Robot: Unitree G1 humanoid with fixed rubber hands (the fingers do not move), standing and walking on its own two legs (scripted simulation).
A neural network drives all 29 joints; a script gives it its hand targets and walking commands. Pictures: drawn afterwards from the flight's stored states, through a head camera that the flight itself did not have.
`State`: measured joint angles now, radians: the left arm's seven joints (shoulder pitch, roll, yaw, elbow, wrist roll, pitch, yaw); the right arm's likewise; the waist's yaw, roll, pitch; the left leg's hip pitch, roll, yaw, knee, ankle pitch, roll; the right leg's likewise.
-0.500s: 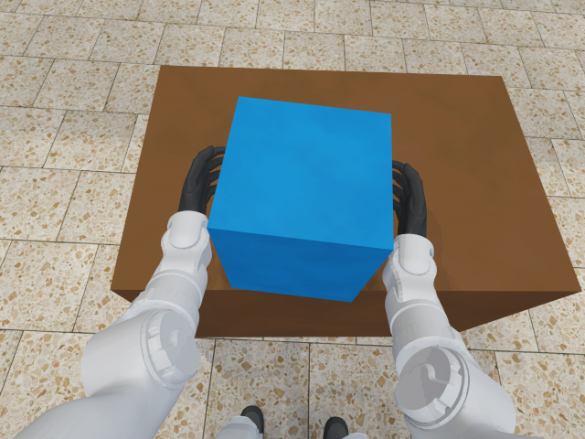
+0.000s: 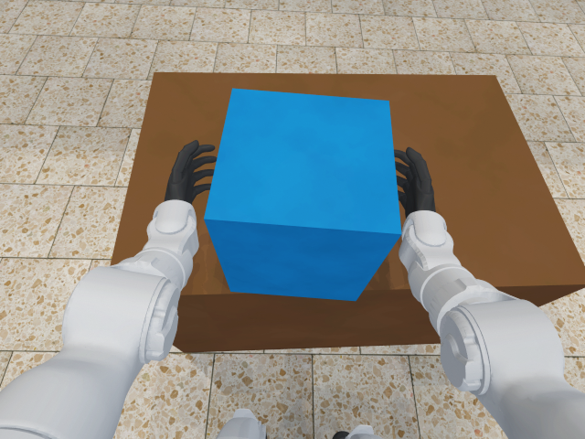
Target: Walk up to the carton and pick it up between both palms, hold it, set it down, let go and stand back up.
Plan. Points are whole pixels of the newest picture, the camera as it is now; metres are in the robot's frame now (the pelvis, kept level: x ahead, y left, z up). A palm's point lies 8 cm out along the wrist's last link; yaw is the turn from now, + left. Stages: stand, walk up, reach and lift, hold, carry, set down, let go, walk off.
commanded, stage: set down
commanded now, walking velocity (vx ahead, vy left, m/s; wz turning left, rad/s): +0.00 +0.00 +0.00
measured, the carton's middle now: (301, 206) +0.45 +0.04 -0.02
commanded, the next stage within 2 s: none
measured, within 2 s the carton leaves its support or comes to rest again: neither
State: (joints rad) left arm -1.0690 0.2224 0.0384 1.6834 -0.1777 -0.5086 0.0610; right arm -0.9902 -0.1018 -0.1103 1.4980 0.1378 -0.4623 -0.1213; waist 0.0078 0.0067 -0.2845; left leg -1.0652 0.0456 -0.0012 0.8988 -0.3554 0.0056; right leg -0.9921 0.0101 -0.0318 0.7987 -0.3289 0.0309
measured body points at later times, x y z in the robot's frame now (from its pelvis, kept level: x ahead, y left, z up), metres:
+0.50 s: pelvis -0.02 +0.00 +0.01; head +0.08 +0.02 +0.45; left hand +0.45 +0.23 +0.08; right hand +0.47 -0.17 +0.09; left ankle +0.01 +0.10 -0.68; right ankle +0.01 -0.14 -0.68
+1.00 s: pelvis -0.01 -0.01 +0.04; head +0.05 +0.02 +0.49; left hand +0.45 +0.24 +0.15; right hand +0.47 -0.16 +0.16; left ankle +0.01 +0.10 -0.68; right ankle +0.01 -0.14 -0.68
